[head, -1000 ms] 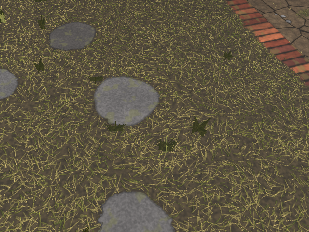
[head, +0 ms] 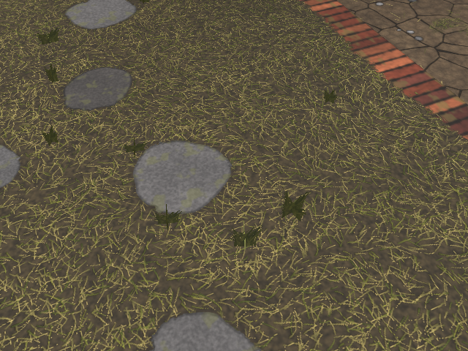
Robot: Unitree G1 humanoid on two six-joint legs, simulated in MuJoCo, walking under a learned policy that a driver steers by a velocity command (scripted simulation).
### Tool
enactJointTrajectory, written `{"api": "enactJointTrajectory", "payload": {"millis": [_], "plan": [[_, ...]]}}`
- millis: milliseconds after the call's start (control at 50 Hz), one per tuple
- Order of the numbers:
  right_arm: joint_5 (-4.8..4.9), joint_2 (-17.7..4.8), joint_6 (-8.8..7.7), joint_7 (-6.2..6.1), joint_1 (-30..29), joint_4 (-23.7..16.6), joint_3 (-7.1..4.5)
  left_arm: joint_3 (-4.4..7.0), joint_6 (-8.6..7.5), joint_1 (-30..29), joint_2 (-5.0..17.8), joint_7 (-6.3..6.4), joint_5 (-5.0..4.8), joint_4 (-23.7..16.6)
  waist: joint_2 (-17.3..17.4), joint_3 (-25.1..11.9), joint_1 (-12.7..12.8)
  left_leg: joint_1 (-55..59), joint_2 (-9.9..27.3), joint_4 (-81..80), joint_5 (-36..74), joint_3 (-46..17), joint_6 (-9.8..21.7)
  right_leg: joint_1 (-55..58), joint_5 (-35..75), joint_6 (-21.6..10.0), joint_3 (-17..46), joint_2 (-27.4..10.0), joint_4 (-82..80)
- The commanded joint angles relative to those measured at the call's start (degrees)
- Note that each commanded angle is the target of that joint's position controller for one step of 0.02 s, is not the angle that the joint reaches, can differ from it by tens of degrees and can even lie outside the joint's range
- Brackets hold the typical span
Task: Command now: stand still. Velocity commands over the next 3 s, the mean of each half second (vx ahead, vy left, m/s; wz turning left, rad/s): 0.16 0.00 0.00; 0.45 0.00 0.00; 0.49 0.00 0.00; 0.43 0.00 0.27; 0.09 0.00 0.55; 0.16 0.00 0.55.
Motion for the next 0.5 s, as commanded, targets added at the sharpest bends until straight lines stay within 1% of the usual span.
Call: {"api": "enactJointTrajectory", "payload": {"millis": [20, 160, 180, 200, 220, 240, 260, 280, 300, 320, 340, 360, 380, 400, 420, 440, 460, 480, 500], "plan": [[0.04, -6.17, -0.36, -0.29, 1.33, -0.66, -1.19, 1.16, -0.60, 0.68, 5.97, 0.31, -0.07, -0.98, -0.29, -0.42, -0.01, 1.79, -0.06, -3.19, 8.69, 0.10, 0.65, -2.86, 12.31, -0.91, 2.39, -2.70, -5.74], [0.09, -5.43, -0.22, -0.46, 2.04, 1.87, -0.97, 0.83, -0.57, 1.49, 5.67, 0.51, -0.17, 2.25, -0.19, 0.13, 0.11, 1.63, -0.37, -3.57, 8.19, 0.34, 0.82, -2.94, 11.55, -0.76, 1.89, -2.44, -6.20], [0.15, -4.81, -0.14, -0.50, 3.10, 2.66, -0.83, 0.82, -0.46, 2.51, 5.61, 0.62, -0.25, 3.10, -0.72, -1.10, 0.17, 1.89, -1.39, -2.94, 2.81, 1.56, 0.94, -2.42, 5.09, -1.09, 1.65, -2.03, -6.81], [0.56, -4.69, -0.05, -0.60, 3.15, 2.97, -0.90, 1.20, -0.24, 2.98, 6.63, 0.79, -0.67, 3.48, -1.69, -0.35, 0.59, 0.15, -3.14, -0.45, -5.55, 3.48, 1.44, -3.09, -6.92, -2.26, 2.22, -1.85, -7.54], [0.82, -4.51, -0.14, -0.64, 2.37, 2.60, -0.91, 1.66, -0.14, 3.38, 8.09, 0.86, -1.01, 3.50, -3.54, 1.74, 1.16, -3.20, -4.32, 2.63, -12.65, 4.80, 2.02, -4.98, -19.16, -3.97, 4.92, -3.38, -9.46], [0.82, -4.21, -0.58, -0.56, 0.73, 1.71, -0.84, 2.02, -0.35, 4.49, 9.29, 0.85, -1.22, 3.47, -5.87, 4.33, 2.14, -7.81, -4.86, 6.72, -15.59, 5.36, 2.46, -6.09, -27.96, -6.17, 10.01, -6.82, -12.82], [0.94, -3.06, -1.40, -0.19, -0.81, 0.68, -0.55, 2.53, -0.88, 6.39, 10.99, 0.72, -1.47, 3.80, -9.60, 5.95, 3.13, -11.89, -4.96, 12.57, -14.09, 5.34, 2.97, -5.66, -33.22, -9.15, 17.50, -11.90, -16.89], [1.28, -2.37, -2.41, 0.38, -1.83, -0.16, -0.33, 3.05, -1.57, 7.00, 12.34, 0.67, -1.71, 4.04, -11.91, 7.81, 3.47, -13.93, -2.89, 17.74, -12.43, 2.58, 4.13, -7.12, -33.64, -12.12, 24.36, -16.53, -19.83], [1.77, -2.95, -3.36, 1.00, -2.22, -0.67, -0.52, 3.00, -2.33, 6.20, 11.81, 0.62, -1.54, 3.76, -11.77, 8.87, 3.05, -17.08, -1.05, 21.11, -13.88, 0.23, 5.35, -6.26, -30.56, -13.54, 27.23, -18.80, -20.87], [2.23, -3.37, -4.18, 1.59, -2.00, -0.99, -0.61, 2.86, -2.96, 4.80, 10.99, 0.50, -1.57, 3.29, -11.17, 9.09, 2.26, -19.19, 0.40, 20.88, -15.98, -1.09, 6.58, -4.30, -26.64, -13.53, 27.14, -19.62, -20.39], [2.42, -3.70, -4.92, 2.10, -1.14, -0.99, -0.69, 2.76, -3.31, 3.00, 10.42, 0.41, -2.03, 2.68, -9.77, 8.29, 1.05, -17.75, 1.28, 16.48, -15.96, -1.41, 7.70, -3.22, -22.33, -12.23, 24.36, -18.84, -19.18], [2.34, -3.62, -5.49, 2.48, 1.34, -0.01, -0.84, 2.74, -3.33, 0.39, 10.40, 0.31, -2.60, 2.05, -8.33, 6.86, -0.96, -11.04, 0.64, 8.72, -12.48, 0.17, 8.37, -5.05, -17.83, -10.16, 19.17, -16.20, -17.29], [2.01, -3.28, -5.79, 2.65, 6.79, 2.74, -1.22, 2.70, -3.03, -2.12, 10.36, 0.14, -2.94, 1.52, -6.65, 4.46, -3.66, 0.82, -2.20, 0.97, -3.07, 3.77, 7.96, -9.98, -13.68, -8.21, 13.20, -12.31, -13.99], [1.30, -3.50, -5.61, 2.73, 11.95, 5.42, -1.77, 2.40, -2.88, -2.33, 9.28, 0.00, -2.50, 1.28, -4.10, 2.53, -5.05, 9.60, -4.54, -0.47, 1.63, 4.54, 6.43, -14.08, -9.42, -6.69, 8.59, -8.58, -7.98], [0.92, -5.51, -5.51, 2.64, 18.57, 6.88, -2.50, 1.34, -3.19, -2.79, 5.90, -0.27, -1.72, 0.83, 4.72, -0.41, -7.09, 17.51, 2.32, -5.35, -3.24, -6.29, 7.70, -19.89, -4.11, -3.66, 1.85, -3.70, 7.33], [1.33, -12.76, -5.76, 2.91, 23.98, 6.67, -3.74, 0.69, -4.13, -2.73, 3.06, -0.21, -1.12, -1.34, 19.15, -2.66, -7.33, 23.36, 16.14, -15.51, -9.97, -31.73, 15.15, -31.02, -11.53, -0.39, -3.28, 2.52, 24.74], [0.19, -10.83, -6.50, 3.26, 21.80, 6.57, -2.66, 1.23, -4.90, -2.81, 4.94, -0.21, -2.76, -1.75, 15.37, -0.76, -5.38, 18.77, 21.03, -19.85, -21.20, -43.23, 20.02, -35.39, -15.61, -1.18, 2.55, 0.50, 35.92], [0.46, -7.71, -7.10, 3.28, 15.83, 4.62, -1.69, 1.44, -5.58, -3.38, 6.33, -0.59, -3.75, -1.81, 9.14, 5.09, -3.13, 15.72, 19.73, -19.97, -23.59, -37.92, 18.77, -39.58, -10.01, -2.57, 4.07, -3.36, 40.07], [0.50, -6.38, -7.34, 3.45, 12.21, 3.28, -1.19, 1.57, -6.07, -2.97, 6.72, -0.90, -3.46, -0.99, 6.59, 6.07, -1.95, 14.43, 16.50, -19.95, -19.41, -30.58, 16.24, -39.83, -3.77, -3.37, 3.16, -5.49, 39.87]]}}
Next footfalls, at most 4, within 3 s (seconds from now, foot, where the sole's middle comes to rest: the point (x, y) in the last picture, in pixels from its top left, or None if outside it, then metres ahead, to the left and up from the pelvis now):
0.90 right None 0.45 -0.08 -0.77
1.42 left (188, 279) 0.75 0.17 -0.77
1.94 right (252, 202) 1.05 -0.04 -0.77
2.38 left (183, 226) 0.95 0.20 -0.77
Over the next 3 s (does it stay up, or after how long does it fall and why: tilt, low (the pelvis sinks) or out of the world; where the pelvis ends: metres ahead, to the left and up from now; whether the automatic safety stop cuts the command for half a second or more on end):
stays up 0.99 0.10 0.01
